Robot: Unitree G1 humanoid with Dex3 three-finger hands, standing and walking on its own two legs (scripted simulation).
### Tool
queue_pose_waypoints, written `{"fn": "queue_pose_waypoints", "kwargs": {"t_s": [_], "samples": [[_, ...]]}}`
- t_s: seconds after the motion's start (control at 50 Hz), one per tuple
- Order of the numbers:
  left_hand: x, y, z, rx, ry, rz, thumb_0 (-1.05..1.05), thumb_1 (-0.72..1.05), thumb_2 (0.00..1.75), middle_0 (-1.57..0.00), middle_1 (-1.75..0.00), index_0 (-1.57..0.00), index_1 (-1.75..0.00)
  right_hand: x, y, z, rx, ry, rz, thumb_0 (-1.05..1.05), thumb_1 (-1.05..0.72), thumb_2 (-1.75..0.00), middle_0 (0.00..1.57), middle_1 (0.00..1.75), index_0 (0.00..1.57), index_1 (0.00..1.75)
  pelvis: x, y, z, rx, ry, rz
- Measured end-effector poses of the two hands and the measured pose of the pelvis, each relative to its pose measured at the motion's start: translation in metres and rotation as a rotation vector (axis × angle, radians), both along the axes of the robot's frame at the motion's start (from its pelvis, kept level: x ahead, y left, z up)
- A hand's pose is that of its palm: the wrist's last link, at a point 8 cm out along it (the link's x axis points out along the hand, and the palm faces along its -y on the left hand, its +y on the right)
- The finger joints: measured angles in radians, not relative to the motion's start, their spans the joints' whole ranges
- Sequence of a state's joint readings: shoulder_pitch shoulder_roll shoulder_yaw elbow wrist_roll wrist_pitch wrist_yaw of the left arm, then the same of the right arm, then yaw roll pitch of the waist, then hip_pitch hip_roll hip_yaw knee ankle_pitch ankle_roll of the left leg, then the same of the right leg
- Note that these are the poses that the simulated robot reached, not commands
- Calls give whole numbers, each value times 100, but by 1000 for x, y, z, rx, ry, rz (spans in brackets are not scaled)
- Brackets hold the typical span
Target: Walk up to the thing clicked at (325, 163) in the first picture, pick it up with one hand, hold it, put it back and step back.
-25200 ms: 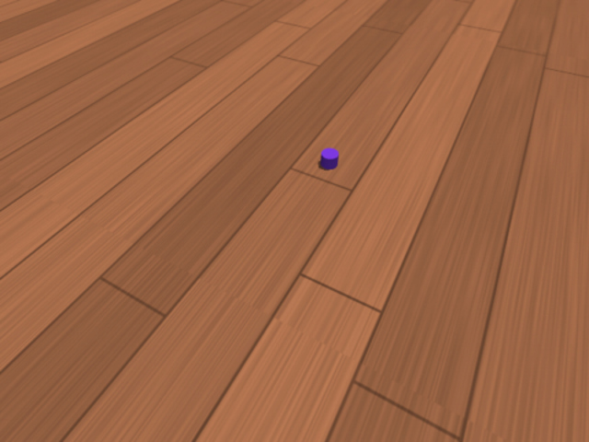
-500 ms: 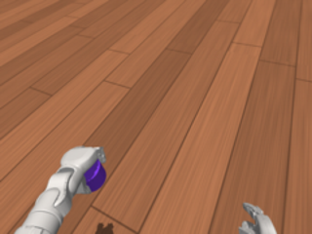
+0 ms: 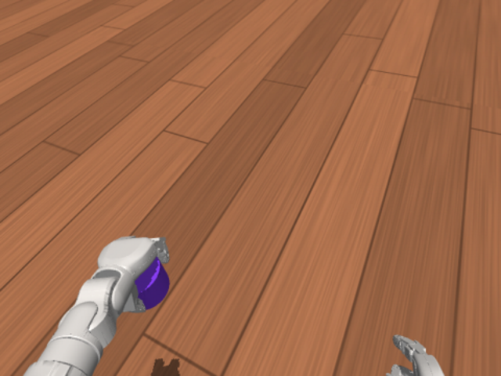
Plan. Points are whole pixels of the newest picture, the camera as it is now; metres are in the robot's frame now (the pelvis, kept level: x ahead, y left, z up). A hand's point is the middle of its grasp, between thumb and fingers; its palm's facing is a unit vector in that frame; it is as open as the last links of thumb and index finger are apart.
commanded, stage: crouch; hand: left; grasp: from above
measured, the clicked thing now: (140, 279) +0.31 +0.23 -0.06
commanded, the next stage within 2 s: none
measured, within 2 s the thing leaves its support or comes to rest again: neither
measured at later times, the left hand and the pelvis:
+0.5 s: hand (152, 295) +0.32 +0.24 -0.16, palm faces -0.42 +0.03 -0.91, open 10.8 cm; pelvis -0.03 +0.00 -0.07, yaw +2 degrees
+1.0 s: hand (174, 307) +0.38 +0.26 -0.40, palm faces -0.46 -0.01 -0.89, open 10.8 cm; pelvis -0.07 +0.02 -0.27, yaw +0 degrees
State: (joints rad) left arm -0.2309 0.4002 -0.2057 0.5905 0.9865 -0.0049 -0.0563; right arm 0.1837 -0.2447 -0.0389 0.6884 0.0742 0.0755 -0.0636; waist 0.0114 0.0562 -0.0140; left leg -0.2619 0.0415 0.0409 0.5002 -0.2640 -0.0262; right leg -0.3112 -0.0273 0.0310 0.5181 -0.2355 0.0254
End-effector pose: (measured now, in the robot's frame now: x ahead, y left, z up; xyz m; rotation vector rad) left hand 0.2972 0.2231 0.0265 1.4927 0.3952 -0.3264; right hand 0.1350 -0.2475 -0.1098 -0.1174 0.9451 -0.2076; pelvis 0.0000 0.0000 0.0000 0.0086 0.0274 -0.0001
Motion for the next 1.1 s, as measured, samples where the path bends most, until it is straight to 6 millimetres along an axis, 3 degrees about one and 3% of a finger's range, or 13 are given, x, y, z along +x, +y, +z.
{"fn": "queue_pose_waypoints", "kwargs": {"t_s": [0.18, 0.28, 0.38, 0.6, 0.78, 0.92, 1.1], "samples": [[1, 3, -7, 1, 6, 0, 1, -14, 75, -35, -96, -51, -87, -3, -1, 0, -5, 6, -3, 1, -90, -90, 21, 29, 20, 30, -1, 0, -1, 1, 7, 3], [-2, 4, -33, 7, 14, -14, 1, -14, 74, -35, -96, -51, -87, -10, -5, -5, -27, 30, 12, 1, -90, -90, 21, 29, 20, 30, -7, -1, -8, 1, 46, 11], [4, 8, -72, 45, 1, -21, 0, -14, 74, -35, -96, -51, -87, -27, -13, -25, -64, 88, 28, 0, -90, -90, 21, 29, 21, 30, -18, -2, -28, -6, 132, 21], [44, 17, -182, 93, -34, -19, 0, -14, 75, -35, -96, -51, -88, -105, -29, -113, -143, 279, -21, 0, -91, -90, 21, 29, 21, 30, -44, 7, -115, -34, 368, 29], [74, 24, -270, 89, -42, 12, 0, -15, 75, -35, -96, -52, -87, -162, -15, -194, -135, 418, -76, 0, -91, -90, 21, 29, 20, 30, -57, 15, -192, -51, 508, 23], [85, 33, -335, 73, 5, 22, 0, -15, 75, -35, -96, -53, -87, -173, -1, -248, -104, 449, -51, 0, -90, -90, 21, 29, 21, 30, -65, 18, -243, -64, 578, 25], [95, 45, -411, 49, -5, 3, 0, -16, 76, -36, -96, -53, -86, -160, -4, -305, -118, 454, 46, 0, -90, -90, 21, 29, 21, 30, -71, 16, -304, -89, 629, 28]]}}
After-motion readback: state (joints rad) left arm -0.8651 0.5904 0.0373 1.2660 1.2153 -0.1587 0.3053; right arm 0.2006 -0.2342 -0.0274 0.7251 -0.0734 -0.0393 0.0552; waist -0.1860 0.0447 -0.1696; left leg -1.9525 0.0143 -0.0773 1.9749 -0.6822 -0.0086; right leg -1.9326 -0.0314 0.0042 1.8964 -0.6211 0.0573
